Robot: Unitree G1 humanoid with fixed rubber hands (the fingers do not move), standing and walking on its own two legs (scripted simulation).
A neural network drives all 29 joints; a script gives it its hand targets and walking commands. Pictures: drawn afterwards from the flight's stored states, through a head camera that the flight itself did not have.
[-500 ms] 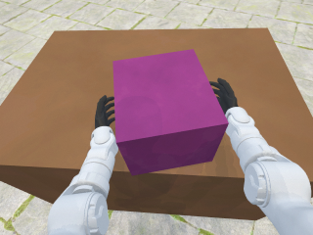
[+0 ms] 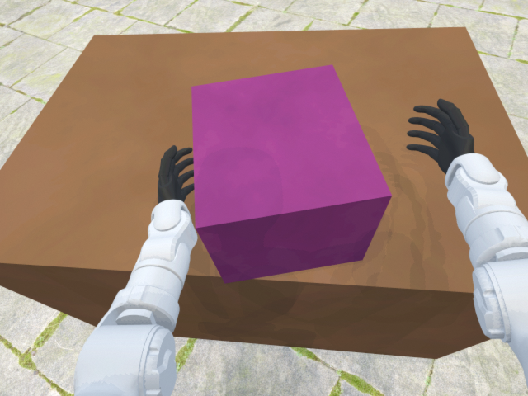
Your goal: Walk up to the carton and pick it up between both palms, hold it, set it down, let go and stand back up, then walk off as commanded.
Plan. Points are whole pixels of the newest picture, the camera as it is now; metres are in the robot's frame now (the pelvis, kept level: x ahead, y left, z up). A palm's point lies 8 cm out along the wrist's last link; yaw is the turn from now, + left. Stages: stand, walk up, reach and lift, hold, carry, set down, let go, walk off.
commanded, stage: set down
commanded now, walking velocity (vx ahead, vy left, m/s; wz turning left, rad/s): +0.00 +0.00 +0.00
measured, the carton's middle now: (278, 174) +0.48 +0.05 +0.01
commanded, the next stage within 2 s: none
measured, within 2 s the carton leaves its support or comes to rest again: neither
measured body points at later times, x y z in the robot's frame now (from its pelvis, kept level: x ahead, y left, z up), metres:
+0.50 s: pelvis -0.02 +0.00 +0.00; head +0.06 -0.02 +0.44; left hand +0.40 +0.21 +0.10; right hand +0.48 -0.20 +0.11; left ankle +0.01 +0.13 -0.73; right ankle +0.00 -0.11 -0.73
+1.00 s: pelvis -0.05 +0.00 +0.00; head +0.03 -0.02 +0.44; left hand +0.34 +0.22 +0.08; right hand +0.40 -0.21 +0.05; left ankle +0.01 +0.13 -0.73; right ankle +0.00 -0.11 -0.73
